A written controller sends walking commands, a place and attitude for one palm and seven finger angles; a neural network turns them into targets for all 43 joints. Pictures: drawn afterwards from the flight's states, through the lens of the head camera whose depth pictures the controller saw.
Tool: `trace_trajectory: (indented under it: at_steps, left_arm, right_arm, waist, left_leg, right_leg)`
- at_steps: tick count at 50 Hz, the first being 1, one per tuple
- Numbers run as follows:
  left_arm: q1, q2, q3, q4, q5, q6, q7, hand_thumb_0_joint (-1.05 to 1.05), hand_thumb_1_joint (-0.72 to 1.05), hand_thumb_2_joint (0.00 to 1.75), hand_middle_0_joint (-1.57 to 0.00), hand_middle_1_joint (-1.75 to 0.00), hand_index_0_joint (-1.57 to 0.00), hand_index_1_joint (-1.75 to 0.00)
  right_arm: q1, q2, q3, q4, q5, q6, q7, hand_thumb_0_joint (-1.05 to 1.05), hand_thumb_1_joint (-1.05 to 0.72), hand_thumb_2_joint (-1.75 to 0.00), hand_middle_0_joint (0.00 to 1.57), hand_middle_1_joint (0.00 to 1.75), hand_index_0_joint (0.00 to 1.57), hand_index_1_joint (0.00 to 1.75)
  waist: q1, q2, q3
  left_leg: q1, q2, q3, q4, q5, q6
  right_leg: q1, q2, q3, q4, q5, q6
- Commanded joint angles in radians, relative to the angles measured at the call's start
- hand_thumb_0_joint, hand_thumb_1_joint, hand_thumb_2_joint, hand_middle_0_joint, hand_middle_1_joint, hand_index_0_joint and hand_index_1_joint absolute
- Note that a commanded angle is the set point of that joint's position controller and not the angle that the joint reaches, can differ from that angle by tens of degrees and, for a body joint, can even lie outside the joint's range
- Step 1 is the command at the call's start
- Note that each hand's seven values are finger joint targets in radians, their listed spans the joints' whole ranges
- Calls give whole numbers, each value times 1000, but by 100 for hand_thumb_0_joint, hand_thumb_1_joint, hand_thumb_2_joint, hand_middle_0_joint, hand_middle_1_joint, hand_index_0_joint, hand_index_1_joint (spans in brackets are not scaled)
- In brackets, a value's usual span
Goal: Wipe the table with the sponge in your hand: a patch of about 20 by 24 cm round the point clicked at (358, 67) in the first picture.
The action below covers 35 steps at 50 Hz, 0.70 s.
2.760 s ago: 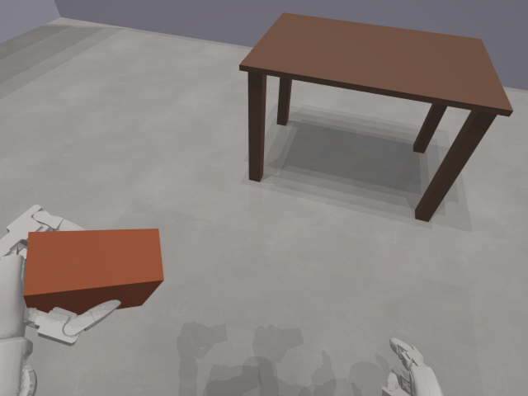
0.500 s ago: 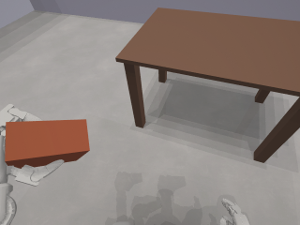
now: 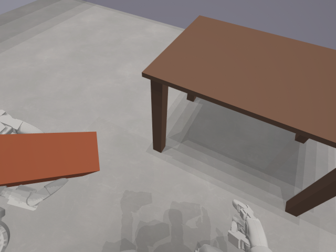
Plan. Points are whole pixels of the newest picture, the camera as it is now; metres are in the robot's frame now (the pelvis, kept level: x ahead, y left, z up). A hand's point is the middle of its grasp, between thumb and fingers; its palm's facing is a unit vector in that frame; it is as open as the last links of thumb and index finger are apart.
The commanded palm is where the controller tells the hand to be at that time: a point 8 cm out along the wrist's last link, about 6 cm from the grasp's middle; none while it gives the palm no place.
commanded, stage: turn to face it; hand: left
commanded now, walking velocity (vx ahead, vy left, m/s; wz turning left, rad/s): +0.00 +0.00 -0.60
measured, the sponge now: (63, 158) +0.23 +0.21 +0.17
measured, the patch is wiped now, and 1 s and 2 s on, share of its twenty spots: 0.00 0.00 0.00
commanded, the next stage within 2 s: take the last steps up to it in 1.36 s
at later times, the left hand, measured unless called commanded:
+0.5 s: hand (113, 139) +0.27 +0.13 +0.18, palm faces +0.14 -0.87 -0.47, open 10.4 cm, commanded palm +0.22 +0.19 +0.19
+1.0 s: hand (190, 167) +0.23 -0.01 +0.17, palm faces -0.19 -0.83 -0.53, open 10.4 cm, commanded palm +0.21 +0.08 +0.19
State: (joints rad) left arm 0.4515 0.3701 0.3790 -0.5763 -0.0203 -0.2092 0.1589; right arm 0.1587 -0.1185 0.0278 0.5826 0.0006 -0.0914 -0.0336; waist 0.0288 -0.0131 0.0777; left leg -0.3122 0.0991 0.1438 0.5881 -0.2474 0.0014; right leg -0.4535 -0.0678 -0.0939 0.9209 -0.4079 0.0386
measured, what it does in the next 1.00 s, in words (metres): walks backwards, turning right: right foot, then left foot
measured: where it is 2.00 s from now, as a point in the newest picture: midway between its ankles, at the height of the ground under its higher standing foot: outside the picture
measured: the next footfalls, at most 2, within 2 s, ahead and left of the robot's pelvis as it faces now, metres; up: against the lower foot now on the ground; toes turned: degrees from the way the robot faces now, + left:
right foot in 0.12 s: +0.11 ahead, -0.12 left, +0.00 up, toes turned -10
left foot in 0.54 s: +0.05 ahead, +0.09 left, +0.00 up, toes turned -13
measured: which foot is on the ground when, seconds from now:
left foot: down 0.00-0.12, up 0.14-0.52, down 0.54-0.84, up 0.86-1.00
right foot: up 0.00-0.10, down 0.12-0.58, up 0.60-0.80, down 0.82-1.00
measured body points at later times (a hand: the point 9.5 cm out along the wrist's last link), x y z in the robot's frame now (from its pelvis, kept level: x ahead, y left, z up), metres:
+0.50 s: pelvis +0.00 -0.04 +0.00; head +0.03 -0.05 +0.45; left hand +0.25 +0.17 +0.21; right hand +0.09 -0.35 -0.07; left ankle +0.01 +0.10 -0.71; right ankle +0.07 -0.11 -0.73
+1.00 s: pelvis -0.08 -0.07 +0.00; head -0.04 -0.12 +0.44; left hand +0.24 +0.04 +0.20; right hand -0.06 -0.34 -0.12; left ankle -0.02 +0.08 -0.66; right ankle -0.06 -0.16 -0.73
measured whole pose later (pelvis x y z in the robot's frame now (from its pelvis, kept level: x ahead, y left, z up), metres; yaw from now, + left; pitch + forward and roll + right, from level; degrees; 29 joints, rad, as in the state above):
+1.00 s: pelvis -0.08 -0.07 +0.00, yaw -34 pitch +0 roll +1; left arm 0.52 0.40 0.38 -0.57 -0.04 -0.19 0.13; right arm 0.14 -0.20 0.01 0.57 0.00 0.02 0.00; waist -0.02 0.03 0.14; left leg -0.45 0.08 0.04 1.08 -0.47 -0.09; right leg -0.39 0.05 -0.02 0.58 -0.20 -0.08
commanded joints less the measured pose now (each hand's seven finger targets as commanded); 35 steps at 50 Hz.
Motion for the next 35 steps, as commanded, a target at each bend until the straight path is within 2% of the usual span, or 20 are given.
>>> trace_trajectory:
  at_steps: [1, 4, 5, 6, 7, 8, 9, 10, 11, 13, 17, 21, 25, 26, 27, 28, 29, 30, 32, 35]
  left_arm:
    - [-93, 131, 76, -148, -17, -58, 9, 0, 10, 130, -120, -160, -120, -160]
    - [-156, 131, 68, -54, -12, -34, 0, 0, 10, 130, -120, -160, -120, -160]
    - [-197, 132, 53, -43, -6, -31, -5, 0, 10, 130, -120, -160, -120, -160]
    - [-221, 169, 66, -30, 1, -28, -2, 0, 10, 130, -120, -160, -120, -160]
    - [-203, 167, 80, 2, -13, -8, 2, 0, 10, 130, -120, -160, -120, -160]
    - [-214, 171, 72, -40, -17, -4, 6, 0, 10, 130, -120, -160, -120, -160]
    - [-199, 183, 81, -85, -19, -18, 9, 0, 10, 130, -120, -160, -120, -160]
    - [-163, 178, 89, -122, -22, -30, 11, 0, 10, 130, -120, -160, -120, -160]
    - [-119, 181, 100, -141, -22, -41, 13, 0, 10, 130, -120, -160, -120, -160]
    - [-65, 204, 134, -182, -27, -53, 16, 0, 10, 130, -120, -160, -120, -160]
    - [49, 212, 170, -184, -42, -59, 22, 0, 10, 130, -120, -160, -120, -160]
    - [46, 199, 159, -164, -42, -49, 17, 0, 10, 130, -120, -160, -120, -160]
    - [12, 189, 132, -158, -34, -44, 9, 0, 10, 130, -120, -160, -120, -160]
    - [-9, 189, 122, -181, -32, -47, 5, 0, 10, 130, -120, -160, -120, -160]
    - [-36, 198, 124, -206, -32, -54, 2, 0, 10, 130, -120, -160, -120, -160]
    - [-27, 193, 130, -198, -28, -59, -4, 0, 10, 130, -120, -160, -120, -160]
    - [-38, 205, 136, -197, -14, -57, -3, 0, 10, 130, -120, -160, -120, -160]
    - [-48, 184, 115, -176, -5, -53, -7, 0, 10, 130, -120, -160, -120, -160]
    - [-123, 171, 80, -224, -2, -53, -16, 0, 10, 130, -120, -160, -120, -160]
    - [-118, 121, 24, -173, 0, -41, -13, 0, 10, 130, -120, -160, -120, -160]
  right_arm:
    - [-21, -194, -67, -129, 2, -69, -16, 0, -90, -90, 20, 30, 20, 30]
    - [-32, -190, -64, -129, 3, -61, -17, 0, -90, -90, 20, 30, 20, 30]
    - [-24, -182, -65, -130, 4, -57, -15, 0, -90, -90, 20, 30, 20, 30]
    - [-30, -159, -60, -141, 5, -52, -15, 0, -90, -90, 20, 30, 20, 30]
    - [-59, -153, -55, -162, 5, -57, -16, 0, -90, -90, 20, 30, 20, 30]
    - [-53, -167, -62, -148, 2, -52, -10, 0, -90, -90, 20, 30, 20, 30]
    - [-50, -149, -46, -139, -1, -40, -4, 0, -90, -90, 20, 30, 20, 30]
    - [-65, -144, -37, -135, -1, -24, -3, 0, -90, -90, 20, 30, 20, 30]
    - [-74, -143, -32, -135, -3, -10, -6, 0, -90, -90, 20, 30, 20, 30]
    - [-87, -152, -38, -146, -4, 12, -6, 0, -90, -90, 20, 30, 20, 30]
    - [-85, -171, -56, -170, -3, 39, -3, 0, -90, -90, 20, 30, 20, 30]
    - [-63, -191, -65, -197, 10, 55, 4, 0, -90, -90, 20, 30, 20, 30]
    - [-21, -207, -69, -200, 17, 73, 8, 0, -90, -90, 20, 30, 20, 30]
    - [-18, -219, -75, -207, 16, 73, 6, 0, -90, -90, 20, 30, 20, 30]
    - [-26, -235, -81, -222, 14, 70, 1, 0, -90, -90, 20, 30, 20, 30]
    - [-45, -244, -81, -230, 16, 66, -3, 0, -90, -90, 20, 30, 20, 30]
    - [-53, -216, -69, -224, 11, 57, -5, 0, -90, -90, 20, 30, 20, 30]
    - [-44, -203, -78, -222, 5, 50, -6, 0, -90, -90, 20, 30, 20, 30]
    - [-22, -212, -81, -205, 15, 34, 3, 0, -90, -90, 20, 30, 20, 30]
    - [15, -230, -81, -188, 15, 3, 18, 0, -90, -90, 20, 30, 20, 30]
  waist:
    - [-21, 249, -180]
    - [-10, 164, -153]
    - [-16, 53, -145]
    - [-23, -191, -136]
    - [2, -328, -147]
    - [-4, -307, -155]
    - [-15, -226, -198]
    - [-12, -140, -238]
    - [-10, -99, -251]
    - [-10, -74, -281]
    - [4, -55, -301]
    - [14, -76, -271]
    - [-8, -50, -271]
    - [-11, -7, -251]
    - [-11, 77, -216]
    - [5, 250, -177]
    - [10, 342, -152]
    - [2, 294, -96]
    - [7, 222, -87]
    - [-20, 272, -82]
  left_leg:
    - [78, 246, -71, -214, 196, 89]
    - [18, 232, -28, -73, 37, 35]
    - [-2, 173, 3, 56, -44, 5]
    - [-101, 52, 40, 258, -214, -40]
    - [-218, -52, -24, 457, -384, -66]
    - [-223, -34, -121, 565, -335, -69]
    - [-260, -21, -158, 620, -275, -81]
    - [-253, -20, -161, 626, -244, -88]
    - [-238, -29, -152, 602, -226, -88]
    - [-196, -38, -133, 501, -202, -86]
    - [-157, -55, -120, 299, -192, -79]
    - [-81, -65, -122, 139, -213, -62]
    - [115, -47, -102, -124, -115, -37]
    - [173, -6, -123, -192, -109, -17]
    - [206, 100, -223, -264, -117, 31]
    - [202, 241, -332, -297, -53, 97]
    - [64, 350, -392, -370, -92, 154]
    - [-18, 369, -376, -360, -23, 177]
    - [83, 304, -160, -259, 206, 124]
    - [124, 265, -64, -186, 419, 59]
  right_leg:
    - [133, 42, -46, -203, 70, 14]
    - [225, 51, -45, -362, 146, 12]
    - [229, 3, 42, -444, 243, -18]
    - [232, -145, 318, -523, 472, -95]
    - [231, -269, 574, -610, 559, -176]
    - [241, -287, 623, -639, 556, -187]
    - [330, -275, 552, -577, 603, -215]
    - [367, -234, 460, -526, 671, -213]
    - [372, -200, 394, -505, 714, -197]
    - [362, -179, 351, -512, 669, -190]
    - [377, -163, 410, -553, 512, -201]
    - [305, -160, 493, -596, 365, -211]
    - [198, -103, 470, -578, 210, -142]
    - [131, -63, 456, -544, 145, -116]
    - [41, 11, 398, -454, 85, -80]
    - [-53, 108, 284, -271, -7, -36]
    - [-45, 123, 175, 20, -73, -12]
    - [-42, 89, 152, 167, -52, 1]
    - [-82, 54, 96, 96, -35, 12]
    - [30, 70, 1, -133, -5, 21]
